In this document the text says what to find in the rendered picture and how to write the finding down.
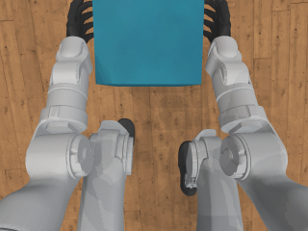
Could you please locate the left robot foot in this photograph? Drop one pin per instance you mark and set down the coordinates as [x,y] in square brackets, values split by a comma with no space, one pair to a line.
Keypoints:
[129,126]

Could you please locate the robot left thigh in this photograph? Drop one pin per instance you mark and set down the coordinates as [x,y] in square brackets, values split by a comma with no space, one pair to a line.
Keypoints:
[102,195]

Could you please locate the left robot upper arm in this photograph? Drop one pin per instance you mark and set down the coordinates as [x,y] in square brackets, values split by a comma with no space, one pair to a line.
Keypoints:
[55,164]

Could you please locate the carton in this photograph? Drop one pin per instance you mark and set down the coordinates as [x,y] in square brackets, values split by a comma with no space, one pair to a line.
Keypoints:
[148,43]

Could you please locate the right robot upper arm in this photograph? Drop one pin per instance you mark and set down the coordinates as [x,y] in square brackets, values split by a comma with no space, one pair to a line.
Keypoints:
[258,162]

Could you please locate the right robot hand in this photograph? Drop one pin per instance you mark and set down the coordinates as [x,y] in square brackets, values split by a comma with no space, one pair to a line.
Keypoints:
[221,17]

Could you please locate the robot left forearm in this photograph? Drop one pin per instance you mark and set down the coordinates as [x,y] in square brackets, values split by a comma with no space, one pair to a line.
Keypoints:
[67,96]

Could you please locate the left robot hand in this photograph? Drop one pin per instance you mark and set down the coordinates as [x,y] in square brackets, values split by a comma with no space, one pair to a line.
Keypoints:
[75,26]

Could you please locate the robot right forearm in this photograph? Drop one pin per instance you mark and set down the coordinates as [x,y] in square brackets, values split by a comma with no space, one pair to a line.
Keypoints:
[239,111]

